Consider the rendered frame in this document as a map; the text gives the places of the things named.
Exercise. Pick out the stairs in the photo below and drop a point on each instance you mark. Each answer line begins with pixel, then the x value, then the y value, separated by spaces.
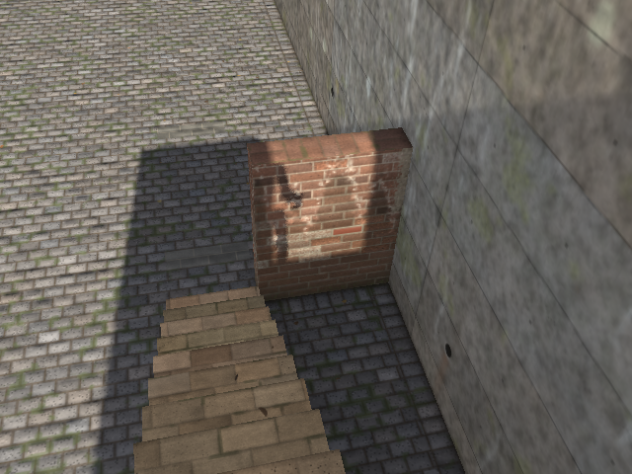
pixel 225 397

